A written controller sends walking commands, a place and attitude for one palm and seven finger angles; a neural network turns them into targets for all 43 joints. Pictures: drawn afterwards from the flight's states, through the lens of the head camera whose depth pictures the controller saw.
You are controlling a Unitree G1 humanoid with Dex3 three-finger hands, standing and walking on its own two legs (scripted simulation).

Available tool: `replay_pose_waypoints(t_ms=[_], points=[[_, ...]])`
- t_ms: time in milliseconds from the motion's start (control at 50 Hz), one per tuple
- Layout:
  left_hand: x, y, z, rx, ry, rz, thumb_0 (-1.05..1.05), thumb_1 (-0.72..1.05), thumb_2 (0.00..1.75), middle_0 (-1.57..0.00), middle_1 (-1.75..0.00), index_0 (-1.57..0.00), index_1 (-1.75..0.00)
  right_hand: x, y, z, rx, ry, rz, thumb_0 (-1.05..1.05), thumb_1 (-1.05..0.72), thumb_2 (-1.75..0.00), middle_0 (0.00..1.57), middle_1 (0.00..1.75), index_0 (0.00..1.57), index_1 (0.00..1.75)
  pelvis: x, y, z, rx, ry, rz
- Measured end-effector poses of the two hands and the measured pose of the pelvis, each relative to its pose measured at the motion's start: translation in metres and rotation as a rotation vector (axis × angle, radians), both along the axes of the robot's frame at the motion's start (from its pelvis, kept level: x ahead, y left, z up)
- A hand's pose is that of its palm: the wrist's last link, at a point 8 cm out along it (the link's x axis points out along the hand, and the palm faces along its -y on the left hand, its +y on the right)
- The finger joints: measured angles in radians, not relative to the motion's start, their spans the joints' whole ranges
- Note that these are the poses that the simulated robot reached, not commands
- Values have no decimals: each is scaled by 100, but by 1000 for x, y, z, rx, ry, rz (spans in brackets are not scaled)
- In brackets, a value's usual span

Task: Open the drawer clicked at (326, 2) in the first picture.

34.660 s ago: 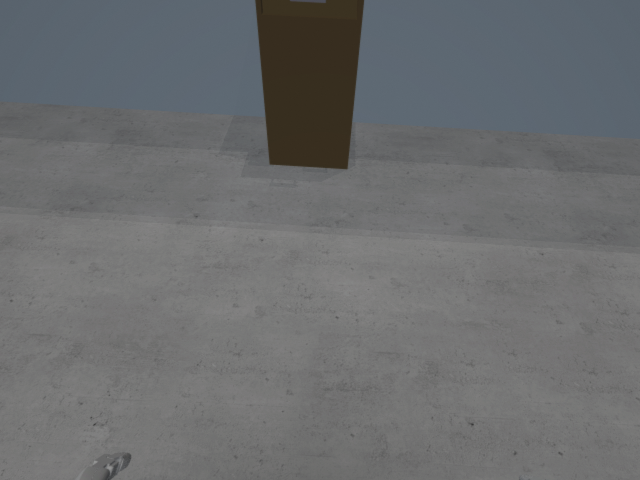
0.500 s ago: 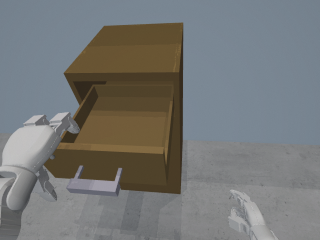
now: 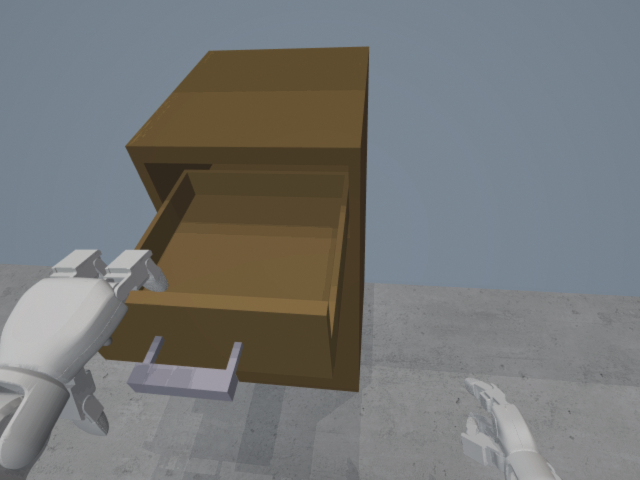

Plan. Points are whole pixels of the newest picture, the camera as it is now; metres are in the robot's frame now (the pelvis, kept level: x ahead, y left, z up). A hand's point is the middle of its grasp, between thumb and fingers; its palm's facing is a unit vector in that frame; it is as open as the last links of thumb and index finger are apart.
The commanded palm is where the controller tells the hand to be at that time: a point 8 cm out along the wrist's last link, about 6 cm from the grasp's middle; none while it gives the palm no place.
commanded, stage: draw the hand back to the body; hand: left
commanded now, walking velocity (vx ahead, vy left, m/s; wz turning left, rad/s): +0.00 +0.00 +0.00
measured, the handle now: (190, 364) +0.23 +0.22 +0.02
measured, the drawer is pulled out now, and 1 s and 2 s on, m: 0.29 0.29 0.29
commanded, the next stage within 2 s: step back with the hand held close in 1.04 s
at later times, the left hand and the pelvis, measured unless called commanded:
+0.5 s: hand (125, 296) +0.21 +0.21 +0.21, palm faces +0.40 -0.83 -0.40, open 11.7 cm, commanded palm +0.15 +0.26 +0.22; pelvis +0.02 -0.02 +0.00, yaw +0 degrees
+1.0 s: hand (141, 323) +0.19 +0.19 +0.20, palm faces +0.43 -0.82 -0.38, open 7.7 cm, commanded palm +0.13 +0.24 +0.21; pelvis +0.01 -0.05 +0.00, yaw +1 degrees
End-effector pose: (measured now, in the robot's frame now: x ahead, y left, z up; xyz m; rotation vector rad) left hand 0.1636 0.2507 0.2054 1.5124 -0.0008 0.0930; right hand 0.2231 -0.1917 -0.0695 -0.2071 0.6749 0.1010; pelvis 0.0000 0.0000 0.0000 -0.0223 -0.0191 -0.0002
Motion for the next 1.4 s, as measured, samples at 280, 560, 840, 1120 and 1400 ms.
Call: replay_pose_waypoints(t_ms=[280,560,840,1120,1400], points=[[-9,12,3,-1009,-479,-21,0,-34,37,-30,-110,-30,-110,-25,-12,4,-18,-46,-73,1,-90,-90,21,30,20,30,13,-11,3,4,-33,13],[1,-2,14,-973,-455,-51,0,10,56,-27,-81,-27,-81,-34,-45,-9,-20,-11,-150,1,-90,-90,21,30,20,30,15,-21,4,11,-20,4],[-18,-15,6,-993,-468,9,1,59,77,-23,-49,-23,-50,-24,-55,-3,-6,-60,-136,1,-90,-90,20,30,20,30,11,-39,4,16,-32,15],[-20,-27,8,-986,-468,6,2,86,89,-21,-32,-21,-32,-31,-65,-6,5,-59,-137,1,-90,-90,21,30,20,30,7,-49,4,19,-40,15],[-18,-19,-3,-928,-435,-42,2,88,90,-21,-30,-21,-30,-64,-85,-7,-86,47,-206,1,-90,-90,21,30,20,30,-3,-42,-1,8,47,35]])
